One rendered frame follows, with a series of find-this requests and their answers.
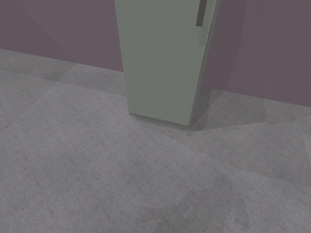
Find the handle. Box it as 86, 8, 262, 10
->
195, 0, 207, 27

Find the fridge door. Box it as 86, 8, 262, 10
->
114, 0, 216, 125

